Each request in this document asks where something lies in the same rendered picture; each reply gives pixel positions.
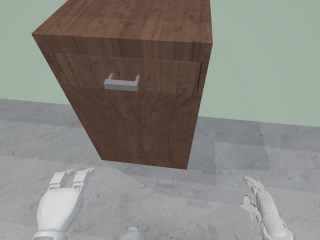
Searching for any left robot thigh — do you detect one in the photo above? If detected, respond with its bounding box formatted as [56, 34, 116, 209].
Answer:
[115, 230, 144, 240]

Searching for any drawer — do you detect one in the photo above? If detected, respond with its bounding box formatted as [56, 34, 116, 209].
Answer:
[49, 53, 201, 95]

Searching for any robot right forearm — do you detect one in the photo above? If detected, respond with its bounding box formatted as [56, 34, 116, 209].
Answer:
[260, 216, 294, 240]

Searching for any robot right hand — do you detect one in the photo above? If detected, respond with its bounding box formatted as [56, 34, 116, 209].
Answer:
[240, 176, 280, 224]

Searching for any cabinet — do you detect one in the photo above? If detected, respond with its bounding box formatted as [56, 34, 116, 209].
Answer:
[31, 0, 213, 170]

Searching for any robot left forearm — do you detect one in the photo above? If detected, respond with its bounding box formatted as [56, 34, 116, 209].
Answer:
[32, 229, 68, 240]

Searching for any robot left hand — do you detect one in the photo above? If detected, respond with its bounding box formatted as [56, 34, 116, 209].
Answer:
[37, 167, 95, 233]

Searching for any handle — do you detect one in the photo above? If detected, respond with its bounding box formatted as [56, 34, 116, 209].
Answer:
[103, 73, 140, 92]

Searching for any robot left shin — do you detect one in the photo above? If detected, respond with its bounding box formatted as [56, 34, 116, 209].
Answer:
[128, 227, 138, 231]

